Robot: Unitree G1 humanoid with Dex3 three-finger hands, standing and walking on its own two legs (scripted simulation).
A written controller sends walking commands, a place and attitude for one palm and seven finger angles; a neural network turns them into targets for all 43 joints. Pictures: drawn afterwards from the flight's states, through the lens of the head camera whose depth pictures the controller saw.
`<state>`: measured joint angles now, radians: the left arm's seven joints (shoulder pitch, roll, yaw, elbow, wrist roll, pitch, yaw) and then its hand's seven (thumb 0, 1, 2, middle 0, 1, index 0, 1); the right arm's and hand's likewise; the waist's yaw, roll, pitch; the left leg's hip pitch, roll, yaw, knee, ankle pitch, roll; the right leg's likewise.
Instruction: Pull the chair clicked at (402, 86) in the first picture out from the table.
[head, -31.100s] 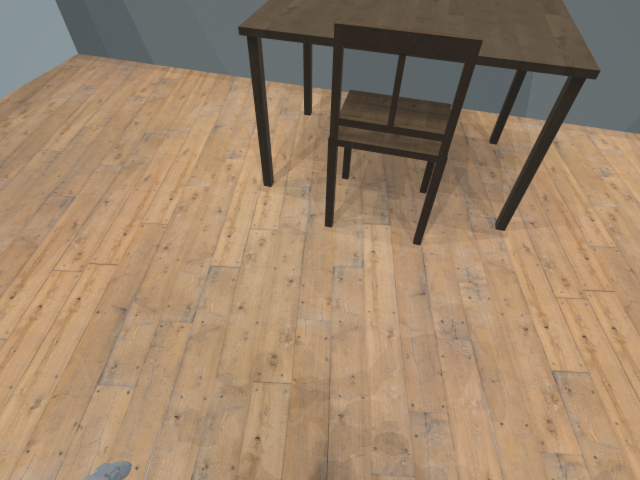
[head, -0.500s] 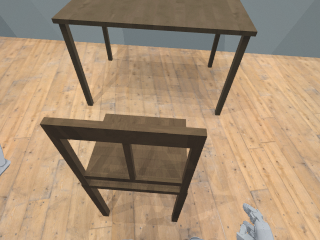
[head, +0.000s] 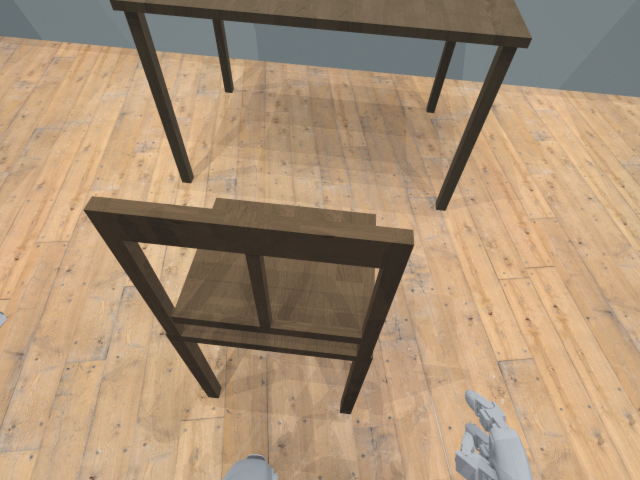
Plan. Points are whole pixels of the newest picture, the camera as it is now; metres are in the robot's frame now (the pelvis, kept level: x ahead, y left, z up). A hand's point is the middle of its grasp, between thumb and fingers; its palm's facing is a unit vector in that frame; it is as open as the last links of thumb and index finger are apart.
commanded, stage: step back with the hand held close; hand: left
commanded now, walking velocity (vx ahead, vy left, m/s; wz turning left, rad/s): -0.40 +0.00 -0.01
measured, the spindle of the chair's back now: (260, 290) +0.40 +0.14 -0.09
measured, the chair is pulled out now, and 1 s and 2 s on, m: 0.68 0.68 0.68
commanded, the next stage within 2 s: stop stepping back and stand still in 0.32 s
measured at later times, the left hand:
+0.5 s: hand out of the picture +0.10 +0.22 +0.21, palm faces +0.30 -0.79 -0.54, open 7.4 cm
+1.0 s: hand out of the picture +0.00 +0.22 +0.20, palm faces +0.40 -0.78 -0.48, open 7.4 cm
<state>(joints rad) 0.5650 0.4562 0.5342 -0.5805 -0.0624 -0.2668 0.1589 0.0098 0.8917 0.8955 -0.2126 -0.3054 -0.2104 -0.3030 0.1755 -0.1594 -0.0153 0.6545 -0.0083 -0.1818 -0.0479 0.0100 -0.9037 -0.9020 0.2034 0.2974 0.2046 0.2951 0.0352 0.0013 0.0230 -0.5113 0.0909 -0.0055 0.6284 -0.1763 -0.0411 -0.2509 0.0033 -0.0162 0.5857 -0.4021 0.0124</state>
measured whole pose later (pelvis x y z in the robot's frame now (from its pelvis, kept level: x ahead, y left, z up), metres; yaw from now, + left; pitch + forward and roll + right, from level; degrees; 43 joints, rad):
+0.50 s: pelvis -0.11 -0.02 +0.02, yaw -3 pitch +1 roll -2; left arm 0.61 0.51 0.51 -0.69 -0.07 -0.27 0.13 0.01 0.89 0.89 -0.22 -0.31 -0.21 -0.30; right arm 0.15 -0.15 -0.01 0.61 0.01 -0.16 -0.03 0.01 -0.90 -0.90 0.20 0.30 0.21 0.30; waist 0.00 -0.02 0.09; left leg -0.36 0.08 0.03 0.46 -0.11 -0.01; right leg -0.36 -0.01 -0.04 0.74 -0.43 0.01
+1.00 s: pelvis -0.20 -0.03 +0.02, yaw +0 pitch -1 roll -1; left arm 0.57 0.44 0.43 -0.48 -0.02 -0.23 0.15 0.01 0.89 0.90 -0.21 -0.31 -0.21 -0.30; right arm 0.32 -0.21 -0.04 0.65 0.02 -0.17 -0.06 0.01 -0.91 -0.90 0.20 0.30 0.20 0.29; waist -0.06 0.01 -0.05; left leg -0.19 0.02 0.02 0.50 -0.29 0.02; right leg -0.35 -0.02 -0.10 0.78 -0.42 0.01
